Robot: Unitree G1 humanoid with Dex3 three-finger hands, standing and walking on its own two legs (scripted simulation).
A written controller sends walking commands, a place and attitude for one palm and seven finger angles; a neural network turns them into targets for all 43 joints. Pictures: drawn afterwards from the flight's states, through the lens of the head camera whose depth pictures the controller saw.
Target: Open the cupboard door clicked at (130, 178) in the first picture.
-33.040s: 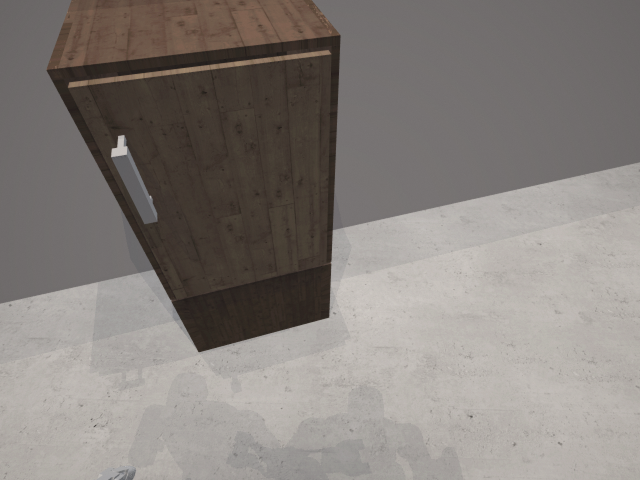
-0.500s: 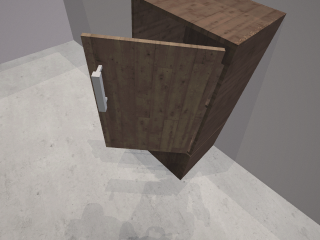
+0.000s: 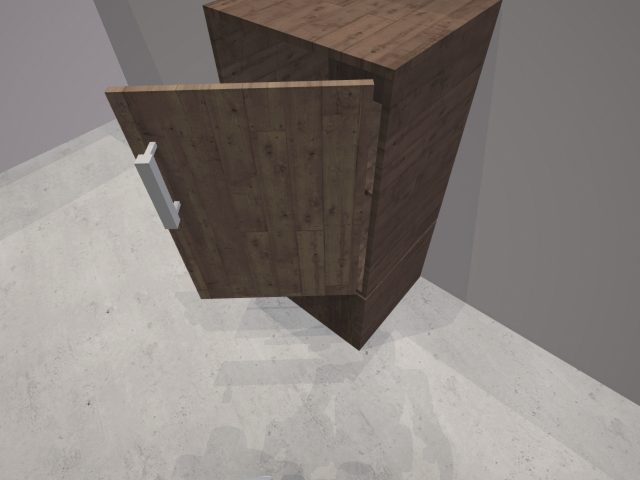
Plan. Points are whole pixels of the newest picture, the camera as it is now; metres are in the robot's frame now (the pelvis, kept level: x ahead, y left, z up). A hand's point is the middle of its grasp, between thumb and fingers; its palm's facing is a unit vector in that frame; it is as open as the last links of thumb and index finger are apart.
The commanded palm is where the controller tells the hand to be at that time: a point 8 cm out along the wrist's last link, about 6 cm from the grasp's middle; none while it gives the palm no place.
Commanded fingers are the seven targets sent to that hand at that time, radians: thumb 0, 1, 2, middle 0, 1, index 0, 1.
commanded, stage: come to a stop and stand still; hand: left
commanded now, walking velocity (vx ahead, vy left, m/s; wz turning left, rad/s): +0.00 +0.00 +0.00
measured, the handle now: (162, 186) +0.58 +0.32 +0.01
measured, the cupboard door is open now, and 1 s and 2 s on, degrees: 42 42 42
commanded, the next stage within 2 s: look again from close up in 0.38 s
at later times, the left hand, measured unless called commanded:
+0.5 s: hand out of the picture -0.01 +0.16 -0.17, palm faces +0.04 -0.98 -0.17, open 7.4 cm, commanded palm none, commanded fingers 0.00 0.90 0.90 -0.20 -0.30 -0.20 -0.30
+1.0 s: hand out of the picture +0.02 +0.17 -0.16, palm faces +0.00 -0.97 -0.22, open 7.4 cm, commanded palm none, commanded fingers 0.00 0.90 0.90 -0.20 -0.30 -0.20 -0.30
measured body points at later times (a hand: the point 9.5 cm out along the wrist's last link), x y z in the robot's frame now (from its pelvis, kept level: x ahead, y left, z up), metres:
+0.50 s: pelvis +0.00 -0.01 +0.01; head +0.01 -0.01 +0.46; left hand -0.01 +0.21 -0.16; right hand +0.00 -0.23 -0.15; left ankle -0.01 +0.11 -0.74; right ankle -0.02 -0.12 -0.74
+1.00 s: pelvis +0.00 -0.01 +0.00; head +0.00 -0.02 +0.45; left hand +0.02 +0.23 -0.15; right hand +0.00 -0.22 -0.16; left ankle -0.01 +0.11 -0.74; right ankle -0.02 -0.12 -0.74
